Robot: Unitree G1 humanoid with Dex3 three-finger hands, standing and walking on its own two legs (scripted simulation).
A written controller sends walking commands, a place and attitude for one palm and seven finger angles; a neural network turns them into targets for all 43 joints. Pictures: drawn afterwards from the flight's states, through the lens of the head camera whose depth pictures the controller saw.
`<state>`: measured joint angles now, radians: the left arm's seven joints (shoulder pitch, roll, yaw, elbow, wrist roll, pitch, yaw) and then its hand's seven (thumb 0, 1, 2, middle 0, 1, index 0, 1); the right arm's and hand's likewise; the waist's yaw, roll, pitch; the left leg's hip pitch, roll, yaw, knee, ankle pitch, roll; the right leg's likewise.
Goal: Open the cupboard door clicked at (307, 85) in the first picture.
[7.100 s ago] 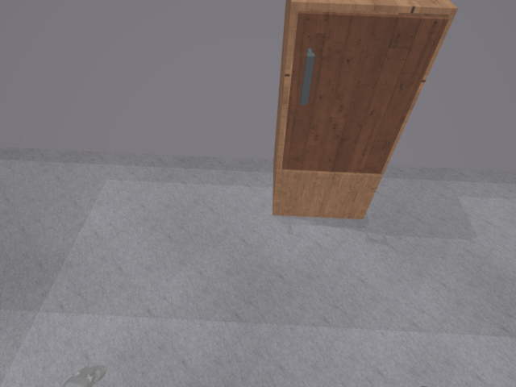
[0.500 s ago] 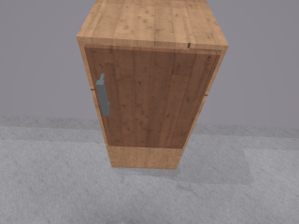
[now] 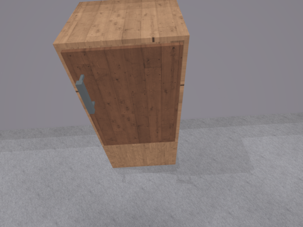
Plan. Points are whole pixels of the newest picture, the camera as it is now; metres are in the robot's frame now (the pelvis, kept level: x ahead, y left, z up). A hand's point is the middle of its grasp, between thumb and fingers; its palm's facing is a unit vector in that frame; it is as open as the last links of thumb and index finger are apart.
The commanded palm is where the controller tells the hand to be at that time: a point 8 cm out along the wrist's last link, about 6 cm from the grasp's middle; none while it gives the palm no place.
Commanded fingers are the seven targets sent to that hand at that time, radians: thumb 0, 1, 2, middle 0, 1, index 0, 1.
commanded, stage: come to a stop and stand still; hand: left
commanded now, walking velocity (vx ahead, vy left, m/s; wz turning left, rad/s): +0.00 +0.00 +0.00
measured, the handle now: (87, 94) +0.57 +0.29 +0.00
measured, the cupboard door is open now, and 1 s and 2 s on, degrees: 0 0 0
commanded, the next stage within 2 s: look again from close up in 0.62 s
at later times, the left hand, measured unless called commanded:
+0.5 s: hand out of the picture -0.06 +0.16 -0.17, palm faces +0.06 -0.98 -0.17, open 7.4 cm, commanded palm none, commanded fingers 0.00 0.90 0.90 -0.20 -0.30 -0.20 -0.30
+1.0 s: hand out of the picture -0.02 +0.21 -0.17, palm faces +0.03 -0.97 -0.22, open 7.4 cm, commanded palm none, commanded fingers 0.00 0.90 0.90 -0.20 -0.30 -0.20 -0.30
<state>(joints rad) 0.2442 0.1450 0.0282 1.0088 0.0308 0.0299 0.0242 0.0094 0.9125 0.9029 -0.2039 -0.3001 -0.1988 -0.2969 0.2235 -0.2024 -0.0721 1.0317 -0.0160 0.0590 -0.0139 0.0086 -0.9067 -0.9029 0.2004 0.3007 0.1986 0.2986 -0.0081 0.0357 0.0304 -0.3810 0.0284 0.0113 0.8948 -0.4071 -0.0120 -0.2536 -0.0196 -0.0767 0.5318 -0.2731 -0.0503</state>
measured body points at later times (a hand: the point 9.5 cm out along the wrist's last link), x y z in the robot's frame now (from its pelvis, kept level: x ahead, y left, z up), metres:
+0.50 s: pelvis -0.05 +0.00 +0.01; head -0.04 +0.00 +0.45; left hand -0.06 +0.21 -0.16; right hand -0.07 -0.21 -0.16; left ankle -0.06 +0.13 -0.74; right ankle +0.01 -0.09 -0.74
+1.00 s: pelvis -0.02 +0.03 +0.00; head -0.03 +0.01 +0.45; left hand -0.02 +0.26 -0.15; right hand -0.04 -0.16 -0.17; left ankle -0.06 +0.13 -0.74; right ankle +0.01 -0.09 -0.74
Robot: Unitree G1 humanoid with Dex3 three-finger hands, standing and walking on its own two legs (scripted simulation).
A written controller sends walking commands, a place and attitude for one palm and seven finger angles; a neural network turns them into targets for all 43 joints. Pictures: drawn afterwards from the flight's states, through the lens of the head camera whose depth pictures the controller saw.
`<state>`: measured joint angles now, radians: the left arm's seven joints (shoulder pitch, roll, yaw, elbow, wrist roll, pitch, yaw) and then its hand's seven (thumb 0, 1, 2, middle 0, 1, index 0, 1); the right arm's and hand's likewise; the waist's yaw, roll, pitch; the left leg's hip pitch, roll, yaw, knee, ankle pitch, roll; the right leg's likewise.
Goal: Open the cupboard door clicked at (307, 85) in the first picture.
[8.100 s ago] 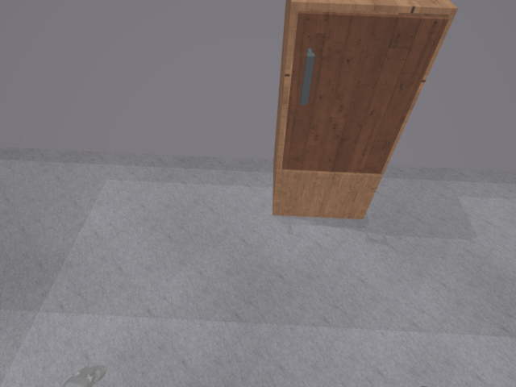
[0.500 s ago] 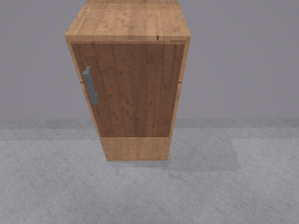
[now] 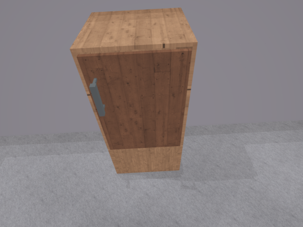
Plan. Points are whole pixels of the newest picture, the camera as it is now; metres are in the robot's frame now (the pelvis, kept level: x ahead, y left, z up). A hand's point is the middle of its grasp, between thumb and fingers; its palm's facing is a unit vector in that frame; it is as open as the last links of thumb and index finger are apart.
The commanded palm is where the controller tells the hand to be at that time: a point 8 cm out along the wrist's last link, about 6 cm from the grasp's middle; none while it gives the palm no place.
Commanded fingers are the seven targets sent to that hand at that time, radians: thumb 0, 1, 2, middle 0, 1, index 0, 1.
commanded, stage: look again from close up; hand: left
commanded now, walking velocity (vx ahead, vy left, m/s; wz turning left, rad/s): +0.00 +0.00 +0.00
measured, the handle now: (98, 97) +0.59 +0.25 +0.00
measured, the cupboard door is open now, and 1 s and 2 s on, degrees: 0 0 0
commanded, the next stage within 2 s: raise the hand with hooked fingers in 0.24 s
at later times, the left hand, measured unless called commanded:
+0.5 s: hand (93, 215) +0.18 +0.18 -0.06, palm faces +0.25 -0.95 -0.17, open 7.4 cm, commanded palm +0.12 +0.23 -0.06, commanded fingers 0.00 0.69 0.81 -0.22 -0.44 -0.22 -0.44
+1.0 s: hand (82, 212) +0.17 +0.19 -0.03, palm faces +0.06 -0.99 -0.09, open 10.0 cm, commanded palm +0.15 +0.26 -0.03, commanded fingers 0.00 0.11 0.56 -0.26 -0.81 -0.26 -0.81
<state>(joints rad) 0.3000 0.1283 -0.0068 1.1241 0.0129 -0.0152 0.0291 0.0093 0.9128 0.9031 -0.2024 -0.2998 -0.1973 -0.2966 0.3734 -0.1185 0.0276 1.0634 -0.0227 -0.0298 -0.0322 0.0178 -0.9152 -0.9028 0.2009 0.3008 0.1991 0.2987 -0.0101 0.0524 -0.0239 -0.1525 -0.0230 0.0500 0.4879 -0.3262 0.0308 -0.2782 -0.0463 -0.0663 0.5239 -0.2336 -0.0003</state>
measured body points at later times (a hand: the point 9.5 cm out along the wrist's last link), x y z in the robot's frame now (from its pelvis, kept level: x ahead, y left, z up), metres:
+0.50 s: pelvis +0.01 -0.01 +0.00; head +0.02 -0.03 +0.44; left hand +0.16 +0.23 -0.05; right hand +0.08 -0.27 -0.14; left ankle -0.04 +0.10 -0.74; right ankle +0.03 -0.12 -0.74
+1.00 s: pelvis -0.04 -0.03 -0.10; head +0.03 -0.01 +0.35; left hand +0.16 +0.25 -0.02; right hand +0.19 -0.22 -0.17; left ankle -0.04 +0.10 -0.74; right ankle +0.03 -0.12 -0.74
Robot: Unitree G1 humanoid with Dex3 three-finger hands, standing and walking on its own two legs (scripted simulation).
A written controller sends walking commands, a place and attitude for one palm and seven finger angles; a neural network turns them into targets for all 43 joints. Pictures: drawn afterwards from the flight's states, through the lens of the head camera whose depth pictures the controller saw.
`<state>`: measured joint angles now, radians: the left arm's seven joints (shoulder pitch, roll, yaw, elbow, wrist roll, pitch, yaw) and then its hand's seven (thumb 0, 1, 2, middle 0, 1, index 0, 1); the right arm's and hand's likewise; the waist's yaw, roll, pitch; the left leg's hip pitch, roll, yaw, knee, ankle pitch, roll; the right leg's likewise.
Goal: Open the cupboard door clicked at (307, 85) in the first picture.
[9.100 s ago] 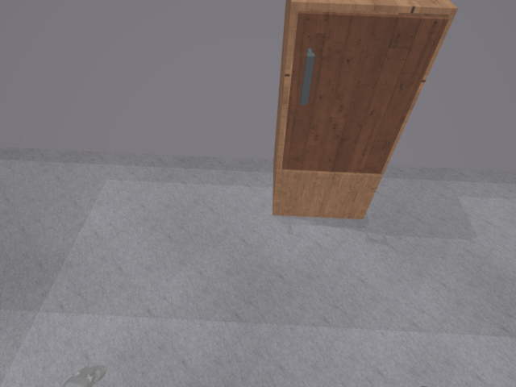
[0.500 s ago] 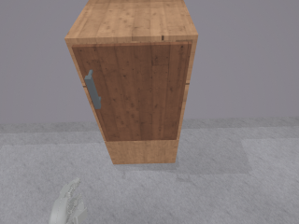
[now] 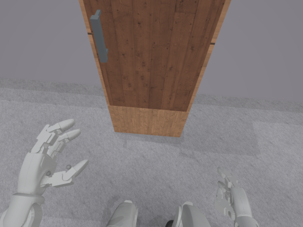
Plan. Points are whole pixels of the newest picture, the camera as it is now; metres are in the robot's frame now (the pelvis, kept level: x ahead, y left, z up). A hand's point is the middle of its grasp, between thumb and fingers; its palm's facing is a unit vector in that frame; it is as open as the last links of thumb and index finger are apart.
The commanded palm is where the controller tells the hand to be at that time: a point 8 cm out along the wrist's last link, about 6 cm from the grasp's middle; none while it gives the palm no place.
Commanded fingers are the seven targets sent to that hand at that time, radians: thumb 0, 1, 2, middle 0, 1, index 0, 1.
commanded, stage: raise the hand with hooked fingers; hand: left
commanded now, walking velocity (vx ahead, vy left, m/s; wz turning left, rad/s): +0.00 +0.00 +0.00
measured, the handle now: (101, 37) +0.65 +0.25 +0.10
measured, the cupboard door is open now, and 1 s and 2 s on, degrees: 0 0 0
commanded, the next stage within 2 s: move the hooked fingers beside the handle in 1.44 s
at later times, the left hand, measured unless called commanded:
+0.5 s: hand (55, 146) +0.26 +0.25 +0.07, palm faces -0.01 -1.00 -0.05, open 13.0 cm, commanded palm +0.24 +0.32 +0.09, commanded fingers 0.00 -0.48 0.31 -0.30 -1.18 -0.30 -1.18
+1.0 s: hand (43, 110) +0.33 +0.29 +0.12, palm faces +0.06 -1.00 -0.05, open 14.0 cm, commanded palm +0.29 +0.34 +0.11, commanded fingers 0.00 -0.50 0.30 -0.30 -1.20 -0.30 -1.20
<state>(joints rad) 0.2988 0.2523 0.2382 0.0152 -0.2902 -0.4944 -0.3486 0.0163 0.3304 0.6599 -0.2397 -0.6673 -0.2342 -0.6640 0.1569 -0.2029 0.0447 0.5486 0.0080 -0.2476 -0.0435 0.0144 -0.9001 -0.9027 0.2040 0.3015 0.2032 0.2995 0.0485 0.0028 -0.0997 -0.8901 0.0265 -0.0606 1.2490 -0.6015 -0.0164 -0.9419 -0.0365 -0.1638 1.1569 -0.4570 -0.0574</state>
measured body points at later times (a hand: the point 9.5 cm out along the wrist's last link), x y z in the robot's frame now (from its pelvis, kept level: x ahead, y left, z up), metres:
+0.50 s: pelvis +0.01 +0.03 +0.03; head +0.07 +0.05 +0.47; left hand +0.26 +0.31 +0.08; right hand +0.17 -0.23 -0.03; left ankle +0.01 +0.12 -0.64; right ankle +0.07 -0.10 -0.64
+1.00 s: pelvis +0.03 +0.02 +0.05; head +0.09 +0.03 +0.49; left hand +0.32 +0.35 +0.12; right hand +0.17 -0.22 -0.04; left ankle +0.01 +0.12 -0.64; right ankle +0.07 -0.10 -0.64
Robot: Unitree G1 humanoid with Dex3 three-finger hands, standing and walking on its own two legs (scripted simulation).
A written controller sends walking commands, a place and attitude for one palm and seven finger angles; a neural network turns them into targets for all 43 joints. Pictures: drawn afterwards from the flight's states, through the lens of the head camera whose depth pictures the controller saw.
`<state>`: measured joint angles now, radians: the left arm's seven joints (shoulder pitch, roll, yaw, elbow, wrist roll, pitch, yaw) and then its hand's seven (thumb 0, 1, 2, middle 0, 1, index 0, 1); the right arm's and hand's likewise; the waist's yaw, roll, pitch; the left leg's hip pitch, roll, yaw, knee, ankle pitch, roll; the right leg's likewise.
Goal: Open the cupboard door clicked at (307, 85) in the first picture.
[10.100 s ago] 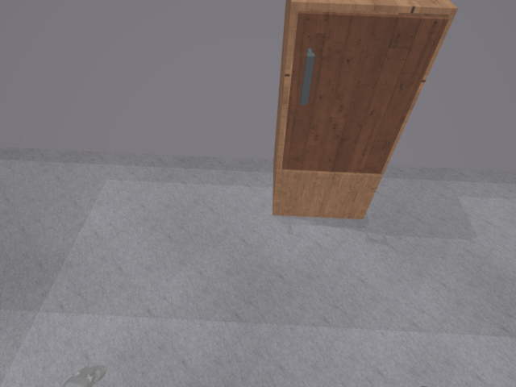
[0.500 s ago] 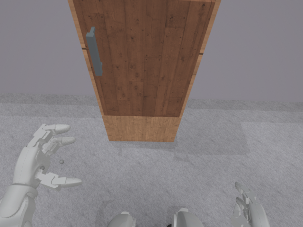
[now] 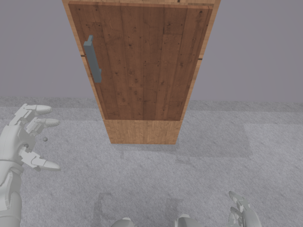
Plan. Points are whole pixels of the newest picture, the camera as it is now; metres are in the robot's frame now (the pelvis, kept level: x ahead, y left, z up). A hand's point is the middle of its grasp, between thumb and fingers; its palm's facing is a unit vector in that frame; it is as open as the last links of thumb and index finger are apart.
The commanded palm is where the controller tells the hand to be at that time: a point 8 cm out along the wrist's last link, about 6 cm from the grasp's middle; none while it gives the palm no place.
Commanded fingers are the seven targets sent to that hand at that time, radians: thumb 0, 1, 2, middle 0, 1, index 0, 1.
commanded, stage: raise the hand with hooked fingers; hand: left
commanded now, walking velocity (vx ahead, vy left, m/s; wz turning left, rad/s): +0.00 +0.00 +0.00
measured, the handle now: (94, 59) +0.62 +0.24 +0.05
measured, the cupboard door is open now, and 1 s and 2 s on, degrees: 0 0 0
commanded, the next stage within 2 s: move the hooked fingers beside the handle in 0.44 s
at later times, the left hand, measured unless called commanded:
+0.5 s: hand (51, 143) +0.29 +0.26 +0.06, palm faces +0.07 -1.00 -0.03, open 14.0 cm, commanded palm +0.26 +0.31 +0.07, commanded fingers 0.00 -0.50 0.30 -0.30 -1.20 -0.30 -1.20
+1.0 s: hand (59, 117) +0.37 +0.27 +0.06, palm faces +0.06 -1.00 -0.01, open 14.0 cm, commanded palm +0.34 +0.32 +0.06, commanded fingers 0.00 -0.50 0.30 -0.30 -1.20 -0.30 -1.20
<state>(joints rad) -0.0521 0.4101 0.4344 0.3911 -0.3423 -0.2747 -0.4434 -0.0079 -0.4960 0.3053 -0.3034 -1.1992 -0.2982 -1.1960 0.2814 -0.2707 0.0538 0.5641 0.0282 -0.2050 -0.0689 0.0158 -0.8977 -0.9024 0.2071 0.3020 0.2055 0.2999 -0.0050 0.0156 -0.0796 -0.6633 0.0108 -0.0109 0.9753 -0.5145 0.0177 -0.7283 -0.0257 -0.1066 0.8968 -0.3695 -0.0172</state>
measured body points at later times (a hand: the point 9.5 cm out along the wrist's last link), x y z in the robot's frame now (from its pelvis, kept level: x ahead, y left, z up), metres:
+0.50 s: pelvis +0.00 -0.01 +0.00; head +0.06 +0.00 +0.45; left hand +0.28 +0.32 +0.07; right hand +0.15 -0.25 -0.08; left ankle -0.02 +0.10 -0.68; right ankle +0.04 -0.12 -0.68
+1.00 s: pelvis +0.00 +0.00 +0.00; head +0.08 +0.01 +0.44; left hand +0.36 +0.32 +0.06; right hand +0.11 -0.26 -0.09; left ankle -0.02 +0.10 -0.68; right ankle +0.04 -0.12 -0.68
